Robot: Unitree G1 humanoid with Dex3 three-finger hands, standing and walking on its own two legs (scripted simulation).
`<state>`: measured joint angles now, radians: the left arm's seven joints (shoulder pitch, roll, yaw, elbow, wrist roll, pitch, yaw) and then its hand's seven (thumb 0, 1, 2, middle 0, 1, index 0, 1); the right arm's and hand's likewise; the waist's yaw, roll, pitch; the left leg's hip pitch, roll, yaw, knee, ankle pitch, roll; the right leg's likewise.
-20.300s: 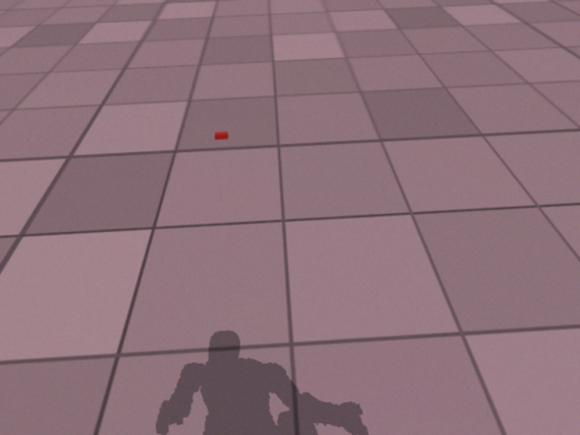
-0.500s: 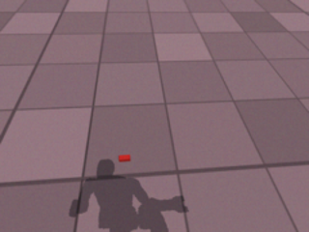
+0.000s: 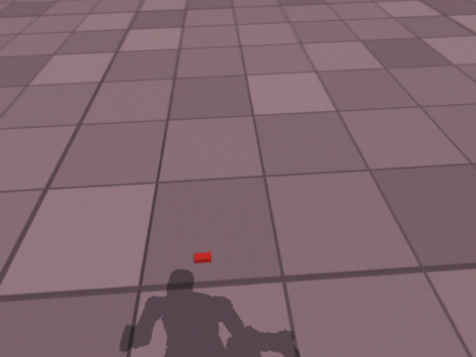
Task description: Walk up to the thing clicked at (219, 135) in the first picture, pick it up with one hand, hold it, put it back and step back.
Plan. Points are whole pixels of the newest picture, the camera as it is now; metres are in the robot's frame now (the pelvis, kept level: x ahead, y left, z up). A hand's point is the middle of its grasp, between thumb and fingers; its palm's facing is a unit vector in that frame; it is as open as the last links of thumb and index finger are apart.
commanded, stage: walk up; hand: left
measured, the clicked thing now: (202, 257) +0.72 +0.21 -0.75
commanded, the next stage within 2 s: stand in 0.30 s
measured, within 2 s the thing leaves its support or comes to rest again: neither
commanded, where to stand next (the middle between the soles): +0.37 -0.01 m, yaw -1 degrees
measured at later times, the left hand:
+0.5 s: hand out of the picture +0.09 +0.26 -0.14, palm faces -0.01 -0.94 -0.33, open 7.4 cm
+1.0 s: hand out of the picture +0.07 +0.26 -0.14, palm faces -0.05 -0.94 -0.34, open 7.4 cm
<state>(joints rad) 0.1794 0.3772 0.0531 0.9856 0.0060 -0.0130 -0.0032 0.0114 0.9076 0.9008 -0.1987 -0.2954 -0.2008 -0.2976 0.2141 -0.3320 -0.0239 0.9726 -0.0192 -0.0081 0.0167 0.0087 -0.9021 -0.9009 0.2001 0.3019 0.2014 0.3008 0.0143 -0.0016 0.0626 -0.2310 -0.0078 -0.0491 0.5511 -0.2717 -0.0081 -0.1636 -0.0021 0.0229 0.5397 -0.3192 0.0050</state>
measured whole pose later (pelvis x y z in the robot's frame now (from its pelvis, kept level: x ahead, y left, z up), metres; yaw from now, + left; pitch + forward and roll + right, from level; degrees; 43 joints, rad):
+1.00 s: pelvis +0.00 +0.01 +0.02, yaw -1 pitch -2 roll +0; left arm 0.12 0.35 0.00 1.14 0.01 -0.01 0.00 0.01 0.91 0.90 -0.20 -0.30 -0.20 -0.30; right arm 0.11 -0.35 -0.01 1.15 -0.01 -0.01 0.01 0.01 -0.90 -0.90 0.20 0.30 0.20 0.30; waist -0.01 0.00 0.05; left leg -0.14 -0.01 -0.03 0.32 -0.14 0.00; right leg -0.09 -0.01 0.04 0.32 -0.20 0.02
